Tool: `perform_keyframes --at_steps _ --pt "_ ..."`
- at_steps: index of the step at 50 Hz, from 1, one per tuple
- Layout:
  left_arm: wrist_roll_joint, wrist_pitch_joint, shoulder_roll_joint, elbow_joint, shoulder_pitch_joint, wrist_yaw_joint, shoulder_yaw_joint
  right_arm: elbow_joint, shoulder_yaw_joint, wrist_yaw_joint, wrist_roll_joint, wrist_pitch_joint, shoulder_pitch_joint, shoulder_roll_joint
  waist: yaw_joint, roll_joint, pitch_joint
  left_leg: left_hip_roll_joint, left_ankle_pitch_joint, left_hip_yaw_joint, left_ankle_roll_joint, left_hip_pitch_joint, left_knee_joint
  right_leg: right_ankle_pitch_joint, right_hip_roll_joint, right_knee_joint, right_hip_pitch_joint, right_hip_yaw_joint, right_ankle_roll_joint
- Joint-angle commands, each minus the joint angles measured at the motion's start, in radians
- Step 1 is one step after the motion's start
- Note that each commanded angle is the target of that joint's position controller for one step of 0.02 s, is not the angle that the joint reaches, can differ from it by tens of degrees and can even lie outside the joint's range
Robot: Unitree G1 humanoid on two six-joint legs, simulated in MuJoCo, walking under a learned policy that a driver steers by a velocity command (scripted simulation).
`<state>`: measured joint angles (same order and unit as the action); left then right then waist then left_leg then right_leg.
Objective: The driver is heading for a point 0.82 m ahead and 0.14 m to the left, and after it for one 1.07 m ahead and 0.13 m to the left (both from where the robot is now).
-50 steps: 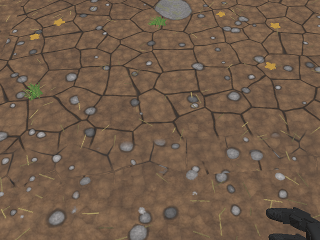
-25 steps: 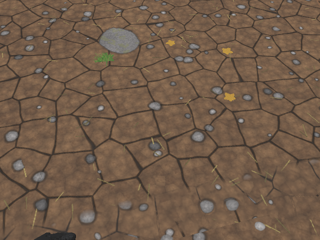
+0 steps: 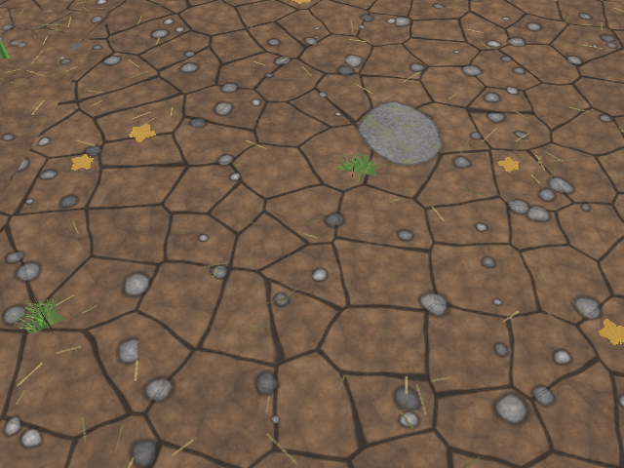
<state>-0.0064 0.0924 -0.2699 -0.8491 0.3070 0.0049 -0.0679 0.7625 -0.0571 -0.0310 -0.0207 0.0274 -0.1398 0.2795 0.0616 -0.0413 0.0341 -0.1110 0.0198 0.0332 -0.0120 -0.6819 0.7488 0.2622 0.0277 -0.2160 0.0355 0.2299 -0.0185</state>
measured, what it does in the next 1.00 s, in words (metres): walks ahead, turning left: left foot, then right foot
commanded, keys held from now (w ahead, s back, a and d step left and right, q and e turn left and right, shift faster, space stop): w+q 0.38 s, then w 0.10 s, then no key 0.52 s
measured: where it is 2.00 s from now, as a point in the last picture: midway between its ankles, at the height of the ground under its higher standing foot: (278, 415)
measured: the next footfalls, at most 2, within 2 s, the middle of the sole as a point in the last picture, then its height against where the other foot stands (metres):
left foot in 0.14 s outside the picture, level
right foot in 0.62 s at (338, 420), level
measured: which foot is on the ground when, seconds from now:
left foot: up 0.00-0.12, down 0.14-0.66, up 0.68-0.94, down 0.96-1.00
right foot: down 0.00-0.16, up 0.18-0.60, down 0.62-1.00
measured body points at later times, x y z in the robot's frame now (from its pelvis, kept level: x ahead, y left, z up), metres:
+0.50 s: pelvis +0.28 +0.06 +0.01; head +0.31 +0.10 +0.45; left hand +0.42 +0.36 -0.09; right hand +0.41 -0.20 -0.09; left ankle +0.21 +0.12 -0.74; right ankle +0.51 -0.07 -0.68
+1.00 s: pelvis +0.46 +0.08 -0.01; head +0.47 +0.10 +0.44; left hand +0.50 +0.35 -0.13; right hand +0.65 -0.13 -0.12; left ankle +0.44 +0.23 -0.74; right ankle +0.54 +0.00 -0.74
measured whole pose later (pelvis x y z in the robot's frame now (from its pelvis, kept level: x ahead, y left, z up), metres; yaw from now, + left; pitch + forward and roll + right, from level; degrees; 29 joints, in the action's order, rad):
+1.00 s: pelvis +0.46 +0.08 -0.01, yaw +19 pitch +0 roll -1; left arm -0.02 0.03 -0.22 -0.85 0.14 -0.02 -0.01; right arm 0.77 -0.04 0.03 0.02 -0.04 -0.23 0.25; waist 0.01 0.00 0.04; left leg -0.04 -0.25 0.07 0.03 -0.30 0.56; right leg 0.18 0.03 -0.49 -0.31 0.03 -0.02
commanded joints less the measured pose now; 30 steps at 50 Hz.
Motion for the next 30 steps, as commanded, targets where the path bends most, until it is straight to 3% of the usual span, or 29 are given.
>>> perform_keyframes --at_steps 1,3,5,6,7,8,9,10,11,12,13,14,17,19,23,25,27,30 --pt "0.017 -0.006 -0.178 0.043 -0.01 0.009 -0.046 -0.111 -0.002 -0.02 0.0 0.012 0.115 0.039 0.008 0.075 0.066 0.004 -0.014 -0.039 -0.027 -0.022 -0.08 -0.396 -0.314 0.058 0.009 -0.058 -0.136" --pt "0.027 -0.022 -0.198 0.038 -0.017 0.012 -0.053 -0.134 -0.01 -0.029 0.0 0.01 0.119 0.056 -0.012 0.091 0.052 0.034 -0.101 -0.076 -0.058 0.01 -0.106 -0.566 -0.329 -0.014 0.065 -0.035 -0.117" --pt "0.034 -0.037 -0.227 0.044 -0.038 0.018 -0.061 -0.132 -0.033 -0.029 -0.001 0.003 0.037 0.095 -0.073 0.128 -0.022 0.106 -0.207 -0.137 -0.1 0.156 -0.101 -0.887 -0.322 -0.179 0.085 -0.011 -0.093" --pt "0.038 -0.047 -0.231 0.049 -0.056 0.02 -0.061 -0.105 -0.057 -0.025 -0.005 0.001 -0.087 0.133 -0.148 0.123 -0.088 0.153 -0.203 -0.158 -0.13 0.321 -0.139 -0.957 -0.297 -0.354 0.049 0.01 -0.072" --pt "0.033 -0.046 -0.21 0.055 -0.054 0.024 -0.05 -0.059 -0.093 -0.009 -0.007 -0.005 -0.258 0.199 -0.23 0.083 -0.175 0.171 -0.154 -0.111 -0.171 0.601 -0.192 -0.823 -0.253 -0.606 -0.106 0.024 -0.031" --pt "-0.013 -0.031 -0.083 0.099 0.025 0.016 -0.012 -0.046 -0.12 0.011 -0.012 -0.01 -0.305 0.318 -0.161 -0.177 -0.247 -0.075 -0.176 0.328 -0.303 0.945 -0.215 -0.041 -0.12 -0.975 -0.524 0.006 0.034" --pt "0.003 0.012 -0.068 0.128 0.013 0.003 0.008 -0.092 -0.105 0.002 -0.005 0.01 -0.292 0.313 -0.144 -0.174 -0.418 -0.223 -0.378 0.82 -0.446 1.1 -0.408 0.367 0.024 -1.178 -0.744 -0.248 0.047" --pt "0.047 0.038 -0.153 0.154 -0.121 -0.009 -0.013 -0.088 -0.082 -0.006 0.003 0.024 -0.276 0.231 -0.193 -0.055 -0.324 -0.208 -0.367 0.723 -0.376 1.051 -0.472 0.286 -0.034 -1.197 -0.851 -0.326 0.024" --pt "0.053 0.053 -0.149 0.17 -0.157 -0.009 -0.01 -0.086 -0.073 -0.006 0.002 0.035 -0.231 0.2 -0.163 -0.026 -0.205 -0.172 -0.298 0.584 -0.338 0.915 -0.47 0.191 -0.076 -1.126 -0.863 -0.315 0.004" --pt "0.027 0.056 -0.144 0.154 -0.152 0.0 -0.012 -0.097 -0.062 -0.004 -0.001 0.037 -0.159 0.165 -0.113 0.038 -0.133 -0.126 -0.191 0.466 -0.301 0.764 -0.466 0.121 -0.119 -1.039 -0.803 -0.312 0.005" --pt "0.007 0.048 -0.156 0.147 -0.136 0.005 -0.02 -0.112 -0.051 0.0 0.005 0.038 -0.109 0.134 -0.075 0.021 -0.104 -0.091 -0.089 0.39 -0.285 0.652 -0.479 0.075 -0.144 -0.971 -0.726 -0.316 0.013" --pt "0.002 0.035 -0.157 0.144 -0.119 0.003 -0.024 -0.126 -0.046 0.004 0.013 0.038 -0.087 0.123 -0.053 0.002 -0.096 -0.068 -0.039 0.357 -0.281 0.586 -0.5 0.047 -0.154 -0.943 -0.672 -0.317 0.022" --pt "-0.01 0.008 -0.118 0.155 -0.129 0.004 -0.017 -0.123 -0.054 0.022 0.008 0.043 -0.111 0.15 -0.045 0.006 -0.078 -0.035 0.096 0.274 -0.286 0.497 -0.525 -0.026 -0.141 -0.824 -0.649 -0.289 0.066" --pt "-0.01 0.003 -0.1 0.18 -0.205 0.006 -0.009 -0.111 -0.059 0.036 0.005 0.04 -0.146 0.166 -0.068 -0.001 -0.052 -0.011 0.098 0.241 -0.266 0.479 -0.526 -0.133 -0.123 -0.691 -0.674 -0.283 0.088" --pt "0.002 0.015 -0.066 0.2 -0.323 -0.014 0.009 -0.083 -0.049 0.046 0.004 0.033 -0.196 0.15 -0.129 -0.044 -0.036 0.022 -0.021 0.184 -0.208 0.468 -0.521 -0.376 -0.08 -0.408 -0.591 -0.262 0.087" --pt "0.005 0.024 -0.075 0.215 -0.37 -0.026 0.009 -0.06 -0.047 0.046 0.004 0.032 -0.23 0.152 -0.15 -0.046 -0.009 -0.001 -0.007 0.205 -0.203 0.493 -0.499 -0.414 -0.067 -0.346 -0.577 -0.263 0.07" --pt "-0.004 0.036 -0.091 0.226 -0.386 -0.036 0.003 -0.042 -0.045 0.052 0.007 0.022 -0.256 0.145 -0.155 -0.049 -0.009 -0.02 0.116 0.226 -0.186 0.576 -0.42 -0.386 -0.046 -0.289 -0.587 -0.261 0.04" --pt "-0.014 0.048 -0.119 0.201 -0.293 -0.043 -0.011 -0.04 -0.043 0.06 0.013 0.008 -0.228 0.142 -0.102 -0.077 -0.059 -0.028 0.306 0.258 -0.144 0.653 -0.279 -0.323 -0.018 -0.236 -0.488 -0.249 -0.015"
Velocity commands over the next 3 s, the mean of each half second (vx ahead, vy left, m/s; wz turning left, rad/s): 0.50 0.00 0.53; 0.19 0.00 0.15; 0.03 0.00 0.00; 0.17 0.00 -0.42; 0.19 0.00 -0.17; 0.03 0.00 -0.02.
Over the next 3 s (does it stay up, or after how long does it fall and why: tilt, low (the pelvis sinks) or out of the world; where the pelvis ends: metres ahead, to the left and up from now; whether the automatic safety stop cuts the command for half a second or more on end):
stays up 0.79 0.11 0.00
